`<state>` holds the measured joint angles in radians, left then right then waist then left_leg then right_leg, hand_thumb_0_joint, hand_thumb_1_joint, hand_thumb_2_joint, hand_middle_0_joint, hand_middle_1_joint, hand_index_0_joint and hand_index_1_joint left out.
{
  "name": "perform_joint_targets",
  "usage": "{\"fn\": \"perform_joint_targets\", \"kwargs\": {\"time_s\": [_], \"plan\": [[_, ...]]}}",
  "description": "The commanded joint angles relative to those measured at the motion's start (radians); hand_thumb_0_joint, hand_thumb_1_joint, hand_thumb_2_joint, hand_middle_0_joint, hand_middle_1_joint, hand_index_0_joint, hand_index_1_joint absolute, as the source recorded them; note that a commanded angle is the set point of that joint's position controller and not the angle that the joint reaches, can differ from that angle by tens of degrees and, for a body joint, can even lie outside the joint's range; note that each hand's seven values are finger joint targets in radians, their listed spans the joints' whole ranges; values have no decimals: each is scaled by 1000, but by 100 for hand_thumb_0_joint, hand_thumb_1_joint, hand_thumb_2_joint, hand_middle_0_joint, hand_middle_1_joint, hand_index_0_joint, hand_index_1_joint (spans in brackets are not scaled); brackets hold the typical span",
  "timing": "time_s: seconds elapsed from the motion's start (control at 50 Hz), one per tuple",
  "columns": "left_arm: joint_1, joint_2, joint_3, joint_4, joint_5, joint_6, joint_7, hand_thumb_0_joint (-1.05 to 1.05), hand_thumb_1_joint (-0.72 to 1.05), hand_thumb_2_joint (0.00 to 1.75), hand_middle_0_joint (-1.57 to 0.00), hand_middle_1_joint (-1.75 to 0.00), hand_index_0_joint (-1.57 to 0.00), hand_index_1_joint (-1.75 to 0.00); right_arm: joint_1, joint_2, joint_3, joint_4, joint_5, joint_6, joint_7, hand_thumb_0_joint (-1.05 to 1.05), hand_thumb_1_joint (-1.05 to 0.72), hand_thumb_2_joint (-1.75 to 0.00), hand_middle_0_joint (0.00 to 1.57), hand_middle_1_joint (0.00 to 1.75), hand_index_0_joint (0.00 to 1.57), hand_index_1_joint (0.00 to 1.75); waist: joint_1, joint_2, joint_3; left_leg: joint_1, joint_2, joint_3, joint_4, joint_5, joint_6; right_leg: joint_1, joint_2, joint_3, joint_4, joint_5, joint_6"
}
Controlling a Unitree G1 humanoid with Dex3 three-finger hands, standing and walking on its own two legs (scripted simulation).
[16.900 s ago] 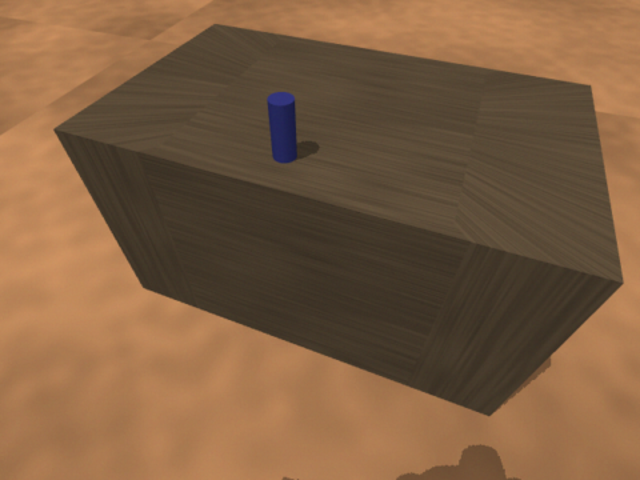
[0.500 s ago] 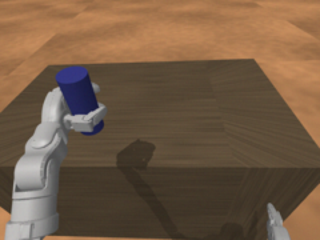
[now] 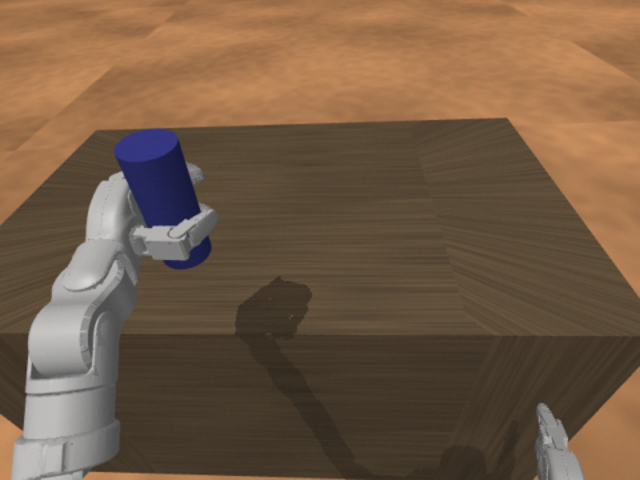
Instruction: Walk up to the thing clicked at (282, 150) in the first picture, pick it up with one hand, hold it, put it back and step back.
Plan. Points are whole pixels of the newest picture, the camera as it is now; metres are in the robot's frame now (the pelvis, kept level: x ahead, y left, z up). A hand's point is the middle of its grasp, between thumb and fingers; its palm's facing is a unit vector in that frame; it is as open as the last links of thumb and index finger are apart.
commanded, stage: hold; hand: left
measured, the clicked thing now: (169, 204) +0.33 +0.17 +0.24
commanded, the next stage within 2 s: crouch in 1.60 s
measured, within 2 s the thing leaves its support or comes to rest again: neither
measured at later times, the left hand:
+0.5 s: hand (170, 225) +0.32 +0.17 +0.22, palm faces +0.12 -0.99 -0.03, open 7.8 cm
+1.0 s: hand (176, 215) +0.33 +0.17 +0.22, palm faces +0.12 -0.99 -0.03, open 7.8 cm
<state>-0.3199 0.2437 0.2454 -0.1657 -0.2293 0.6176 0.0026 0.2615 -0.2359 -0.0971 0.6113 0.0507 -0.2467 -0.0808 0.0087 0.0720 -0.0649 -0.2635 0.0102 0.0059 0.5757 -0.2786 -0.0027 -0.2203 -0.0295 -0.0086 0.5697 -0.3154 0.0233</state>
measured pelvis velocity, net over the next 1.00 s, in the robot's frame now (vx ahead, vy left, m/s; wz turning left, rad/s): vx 0.00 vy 0.00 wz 0.00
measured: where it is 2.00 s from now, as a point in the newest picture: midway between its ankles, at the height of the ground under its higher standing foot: outside the picture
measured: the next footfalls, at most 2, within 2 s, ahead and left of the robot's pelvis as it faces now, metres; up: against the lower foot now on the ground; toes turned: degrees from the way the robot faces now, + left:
none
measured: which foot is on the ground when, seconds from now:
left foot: down 0.00-1.00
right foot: down 0.00-1.00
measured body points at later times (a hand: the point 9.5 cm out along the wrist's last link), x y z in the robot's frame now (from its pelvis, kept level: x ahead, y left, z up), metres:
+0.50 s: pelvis +0.00 +0.00 +0.00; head -0.04 -0.03 +0.45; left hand +0.30 +0.22 +0.23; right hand +0.17 -0.26 -0.07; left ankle +0.02 +0.12 -0.73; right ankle +0.00 -0.13 -0.73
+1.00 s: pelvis +0.00 +0.00 +0.00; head -0.03 -0.03 +0.45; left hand +0.32 +0.22 +0.23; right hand +0.17 -0.26 -0.07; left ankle +0.02 +0.12 -0.73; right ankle +0.00 -0.13 -0.73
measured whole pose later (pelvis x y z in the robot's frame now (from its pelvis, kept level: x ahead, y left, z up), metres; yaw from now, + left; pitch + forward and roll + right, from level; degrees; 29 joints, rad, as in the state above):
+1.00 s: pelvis +0.00 +0.00 +0.00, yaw +0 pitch -2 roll +0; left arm -0.31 0.25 0.25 -0.18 -0.23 0.61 -0.01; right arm 0.25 -0.23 -0.08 0.65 0.05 -0.27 -0.09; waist 0.01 0.07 -0.06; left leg -0.26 0.01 0.00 0.57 -0.28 0.00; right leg -0.21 -0.03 -0.01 0.56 -0.31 0.02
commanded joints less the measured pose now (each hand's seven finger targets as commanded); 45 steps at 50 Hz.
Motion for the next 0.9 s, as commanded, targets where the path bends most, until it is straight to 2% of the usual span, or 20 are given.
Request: {"fn": "perform_joint_targets", "kwargs": {"time_s": [0.0, 0.04, 0.06, 0.1, 0.16, 0.18, 0.26, 0.36, 0.38, 0.5, 0.56, 0.58, 0.6, 0.62, 0.66, 0.7, 0.74, 0.78, 0.84, 0.88], "plan": [[-437, 201, 106, -296, -19, -120, 4, 0, 36, 126, -131, -142, -133, -142, -132, -133, -59, -185, -2, -64, -6, 0, 52, -6, 5, 5, 5, 5, 4, -56, -228, 143, -18, 0, -58, 215, 18, -11, 28, -41, -93, 229, -17], [-473, 216, 103, -348, -15, -126, 2, 0, 34, 127, -131, -143, -133, -143, -123, -114, -43, -170, -2, -63, -6, 0, 52, -6, 5, 5, 5, 5, 7, -34, -230, 147, -20, 3, -54, 221, 18, -12, 26, -38, -93, 238, -16], [-439, 212, 109, -294, -15, -119, 1, 0, 35, 128, -131, -144, -133, -144, -128, -114, -39, -157, -4, -62, -8, 0, 52, -6, 5, 5, 5, 5, 6, -46, -193, 127, -20, 2, -61, 199, 18, -22, 28, -40, -99, 217, -15], [-467, 204, 84, -356, -14, -123, -5, 0, 36, 128, -132, -143, -134, -144, -155, -105, -29, -161, -4, -66, -9, 0, 52, -6, 5, 5, 5, 5, 12, -22, -201, 130, -20, 0, -70, 178, 15, -28, 29, -40, -102, 194, -21], [-416, 179, 72, -306, -19, -113, -13, 0, 38, 128, -132, -144, -134, -144, -150, -113, -30, -149, -5, -66, -10, 0, 53, -6, 5, 5, 5, 5, 11, -40, -176, 112, -17, -4, -83, 137, 15, -29, 33, -45, -110, 157, -22], [-421, 189, 87, -310, -23, -112, -13, 0, 37, 128, -133, -144, -135, -144, -161, -132, -47, -143, -4, -68, -13, 0, 53, -6, 5, 5, 5, 5, 11, -40, -165, 110, -15, -5, -86, 121, 13, -37, 35, -46, -112, 139, -22], [-399, 177, 77, -315, -26, -108, -18, 0, 40, 130, -132, -145, -134, -145, -132, -127, -42, -146, -5, -69, -17, 0, 53, -6, 5, 5, 5, 5, -4, -76, -190, 132, -18, -2, -75, 161, 20, -29, 33, -44, -109, 182, -16], [-444, 205, 95, -382, -21, -119, -7, 0, 39, 130, -132, -145, -134, -145, -130, -99, -25, -129, -5, -73, -18, 0, 53, -6, 5, 5, 5, 5, 8, -33, -198, 137, -19, -3, -80, 148, 14, -31, 33, -46, -107, 163, -20], [-401, 199, 113, -333, -26, -115, -4, 0, 38, 131, -131, -145, -133, -145, -122, -112, -36, -134, -3, -72, -17, 0, 52, -6, 5, 5, 5, 5, 6, -64, -189, 129, -17, -5, -81, 149, 15, -28, 35, -48, -107, 164, -19], [-402, 174, 87, -301, -25, -107, -3, 0, 40, 132, -132, -145, -134, -146, -142, -114, -32, -134, -5, -76, -17, 0, 53, -6, 5, 5, 5, 5, 1, -44, -163, 113, -17, -4, -88, 130, 12, -35, 34, -45, -110, 154, -20], [-466, 212, 89, -432, -21, -125, -5, 0, 41, 132, -133, -146, -134, -146, -149, -111, -29, -129, -5, -81, -20, 0, 53, -6, 5, 5, 5, 5, 14, -10, -200, 139, -19, -5, -83, 151, 11, -28, 34, -48, -107, 162, -23], [-383, 195, 100, -330, -23, -113, -5, 0, 40, 134, -134, -147, -136, -148, -149, -119, -39, -136, -5, -82, -24, 0, 53, -6, 5, 5, 5, 5, 7, -54, -206, 145, -20, -3, -75, 172, 17, -18, 32, -45, -109, 184, -17], [-415, 191, 85, -374, -28, -111, -8, 0, 39, 133, -133, -147, -135, -147, -144, -113, -31, -130, -5, -84, -22, 0, 53, -6, 5, 5, 5, 5, 8, -56, -189, 136, -22, -3, -75, 169, 18, -22, 31, -45, -112, 186, -16], [-363, 149, 73, -260, -27, -100, -9, 0, 38, 132, -132, -145, -133, -146, -162, -104, -18, -139, -7, -88, -23, 0, 52, -6, 5, 5, 5, 5, 6, -92, -169, 121, -21, -1, -73, 164, 20, -20, 31, -43, -112, 183, -14], [-446, 194, 84, -343, -25, -110, -10, 0, 36, 133, -132, -147, -134, -147, -159, -121, -37, -109, -6, -85, -27, 0, 53, -6, 5, 5, 5, 5, 1, -37, -189, 143, -23, 2, -75, 163, 17, -39, 29, -40, -108, 185, -17], [-417, 190, 88, -299, -20, -107, -10, 0, 37, 135, -133, -148, -135, -148, -129, -97, -14, -120, -7, -82, -22, 0, 53, -6, 5, 5, 5, 5, 0, -77, -196, 142, -19, -2, -71, 189, 21, -23, 30, -44, -106, 208, -14], [-442, 207, 101, -334, -23, -111, -6, 0, 37, 133, -132, -146, -133, -146, -147, -122, -41, -121, -7, -82, -26, 0, 53, -6, 5, 5, 5, 5, 6, -70, -220, 148, -26, 3, -64, 203, 23, -12, 24, -39, -107, 230, -12], [-453, 220, 114, -337, -23, -112, -1, 0, 37, 132, -131, -146, -133, -146, -139, -119, -38, -113, -6, -79, -23, 0, 53, -6, 5, 5, 5, 5, 14, -55, -220, 146, -25, 3, -63, 218, 20, -7, 24, -39, -100, 239, -16], [-438, 175, 77, -256, -17, -107, -1, 0, 39, 133, -131, -146, -133, -146, -139, -106, -26, -119, -6, -79, -18, 0, 54, -6, 5, 5, 5, 5, 2, -62, -181, 131, -16, -4, -76, 201, 15, -19, 31, -46, -96, 217, -19], [-482, 204, 83, -312, -14, -118, -3, 0, 39, 133, -130, -145, -132, -145, -151, -111, -28, -132, -3, -78, -19, 0, 53, -6, 5, 5, 5, 5, 7, -11, -204, 147, -19, -2, -80, 188, 11, -26, 31, -44, -99, 204, -23]]}}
